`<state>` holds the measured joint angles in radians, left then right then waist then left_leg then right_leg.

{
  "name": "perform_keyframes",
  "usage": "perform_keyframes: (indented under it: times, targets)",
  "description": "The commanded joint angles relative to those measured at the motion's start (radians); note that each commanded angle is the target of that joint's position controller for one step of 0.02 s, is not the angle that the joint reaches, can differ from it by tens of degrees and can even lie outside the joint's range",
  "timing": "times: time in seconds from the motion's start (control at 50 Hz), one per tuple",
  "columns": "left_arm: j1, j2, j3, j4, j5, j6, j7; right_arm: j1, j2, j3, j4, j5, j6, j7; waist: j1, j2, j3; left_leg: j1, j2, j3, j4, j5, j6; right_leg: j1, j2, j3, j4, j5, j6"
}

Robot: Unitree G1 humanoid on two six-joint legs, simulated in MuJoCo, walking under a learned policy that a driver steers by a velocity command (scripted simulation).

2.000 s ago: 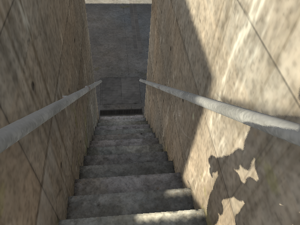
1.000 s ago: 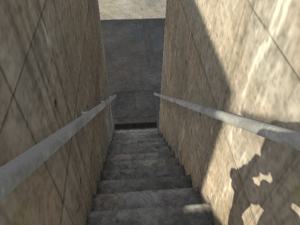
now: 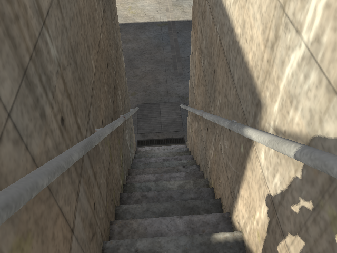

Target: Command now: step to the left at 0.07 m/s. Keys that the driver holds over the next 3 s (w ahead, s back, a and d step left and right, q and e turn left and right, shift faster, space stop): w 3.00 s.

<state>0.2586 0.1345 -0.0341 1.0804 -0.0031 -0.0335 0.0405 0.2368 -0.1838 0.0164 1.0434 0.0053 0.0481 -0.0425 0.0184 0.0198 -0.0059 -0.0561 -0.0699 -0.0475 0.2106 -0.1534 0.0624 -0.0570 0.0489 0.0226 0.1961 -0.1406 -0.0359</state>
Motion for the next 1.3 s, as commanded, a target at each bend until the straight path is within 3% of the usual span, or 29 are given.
perform_keyframes:
  times: [0.02, 0.12, 0.14, 0.18, 0.2, 0.38, 0.48, 0.56, 0.58, 0.78, 0.96, 1.3]
  targets:
    - [0.035, 0.061, 0.007, -0.014, -0.002, -0.007, 0.001, 0.03, -0.068, -0.012, -0.028, -0.004, -0.005, 0.001, -0.01, -0.075, 0.028, 0.004, 0.145, -0.137, -0.021, 0.16, 0.02, -0.024, -0.179, 0.155, -0.028, 0.19, -0.009]
    - [0.034, 0.061, 0.008, -0.005, -0.004, -0.004, 0.001, 0.03, -0.066, -0.008, -0.028, -0.006, -0.014, 0.003, -0.015, -0.057, 0.029, 0.005, 0.153, -0.144, -0.041, 0.17, 0.017, -0.018, -0.169, 0.145, -0.029, 0.162, -0.011]
    - [0.037, 0.044, 0.003, 0.003, -0.002, -0.001, 0.009, 0.023, -0.065, -0.007, -0.028, -0.004, -0.016, 0.005, -0.014, -0.053, 0.027, -0.004, 0.16, -0.142, -0.046, 0.183, 0.017, -0.005, -0.169, 0.142, -0.024, 0.173, -0.015]
    - [0.042, 0.047, 0.003, 0.011, -0.002, 0.003, 0.014, 0.021, -0.06, -0.004, -0.029, -0.004, -0.021, 0.007, -0.016, -0.049, 0.026, -0.007, 0.164, -0.144, -0.051, 0.185, 0.014, 0.001, -0.166, 0.138, -0.02, 0.172, -0.018]
    - [0.032, 0.022, 0.0, 0.011, 0.009, 0.01, 0.011, 0.03, -0.053, -0.002, -0.025, -0.003, -0.025, 0.003, -0.02, -0.047, 0.019, -0.009, 0.163, -0.143, -0.059, 0.168, 0.015, 0.003, -0.171, 0.142, -0.02, 0.162, -0.025]
    - [0.054, 0.032, 0.012, 0.054, 0.005, 0.045, 0.022, 0.022, -0.051, 0.005, -0.034, -0.005, -0.065, 0.014, -0.031, -0.025, 0.036, -0.035, 0.185, -0.16, -0.064, 0.142, 0.013, -0.001, -0.142, 0.134, -0.013, 0.133, -0.025]
    - [0.06, 0.028, 0.016, 0.064, 0.006, 0.051, 0.023, 0.022, -0.044, 0.006, -0.032, -0.005, -0.074, 0.015, -0.03, -0.013, 0.037, -0.041, 0.188, -0.161, -0.061, 0.147, 0.016, 0.0, -0.14, 0.136, -0.009, 0.138, -0.025]
    - [0.066, 0.023, 0.017, 0.071, 0.006, 0.051, 0.023, 0.02, -0.043, 0.006, -0.032, -0.005, -0.076, 0.014, -0.03, -0.017, 0.034, -0.037, 0.19, -0.159, -0.054, 0.159, 0.02, -0.001, -0.138, 0.137, -0.009, 0.145, -0.024]
    - [0.078, 0.053, 0.023, 0.072, -0.003, 0.046, 0.027, 0.014, -0.049, 0.004, -0.033, -0.007, -0.075, 0.018, -0.025, -0.011, 0.042, -0.03, 0.191, -0.162, -0.043, 0.194, 0.02, -0.007, -0.138, 0.138, -0.011, 0.153, -0.019]
    - [0.08, 0.025, 0.012, 0.069, 0.002, 0.031, 0.023, 0.019, -0.041, 0.005, -0.019, -0.001, -0.061, 0.014, -0.022, -0.017, 0.033, -0.032, 0.181, -0.146, -0.035, 0.195, 0.02, 0.012, -0.148, 0.143, -0.016, 0.185, -0.02]
    - [0.079, 0.023, 0.005, 0.068, 0.0, 0.011, 0.017, 0.018, -0.042, 0.003, -0.009, -0.003, -0.042, 0.009, -0.019, -0.038, 0.032, -0.018, 0.174, -0.141, -0.041, 0.182, 0.021, 0.001, -0.155, 0.146, -0.021, 0.182, -0.019]
    - [0.086, 0.029, 0.004, 0.076, 0.0, 0.016, 0.019, 0.022, -0.04, 0.005, -0.008, -0.004, -0.049, 0.014, -0.023, -0.031, 0.038, -0.025, 0.176, -0.146, -0.048, 0.163, 0.019, -0.008, -0.149, 0.146, -0.02, 0.156, -0.022]
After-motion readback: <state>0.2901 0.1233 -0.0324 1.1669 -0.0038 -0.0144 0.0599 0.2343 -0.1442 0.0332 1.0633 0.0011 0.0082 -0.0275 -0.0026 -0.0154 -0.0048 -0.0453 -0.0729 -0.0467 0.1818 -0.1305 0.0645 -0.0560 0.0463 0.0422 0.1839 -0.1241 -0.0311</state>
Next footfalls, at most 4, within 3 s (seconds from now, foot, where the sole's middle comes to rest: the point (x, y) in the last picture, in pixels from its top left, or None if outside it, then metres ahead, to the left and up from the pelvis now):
none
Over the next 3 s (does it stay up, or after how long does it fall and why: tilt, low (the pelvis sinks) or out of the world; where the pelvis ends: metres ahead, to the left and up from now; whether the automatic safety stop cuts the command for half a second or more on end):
stays up -0.01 0.00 0.00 its command is cut before an obstacle from the start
